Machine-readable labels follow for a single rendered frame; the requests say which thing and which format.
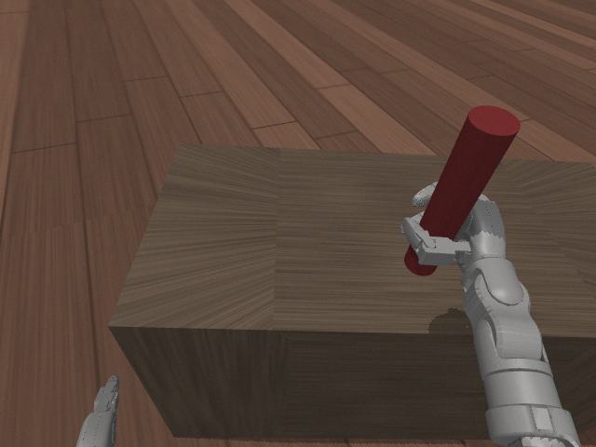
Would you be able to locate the right robot hand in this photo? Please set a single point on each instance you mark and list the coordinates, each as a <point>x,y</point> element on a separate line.
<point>482,235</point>

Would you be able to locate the left robot hand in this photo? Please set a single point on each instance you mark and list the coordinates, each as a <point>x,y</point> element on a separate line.
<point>98,429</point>

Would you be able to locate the right robot arm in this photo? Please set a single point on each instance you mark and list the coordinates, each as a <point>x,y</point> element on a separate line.
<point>524,405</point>

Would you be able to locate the can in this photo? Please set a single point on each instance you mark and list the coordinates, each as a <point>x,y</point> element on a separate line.
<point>482,142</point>

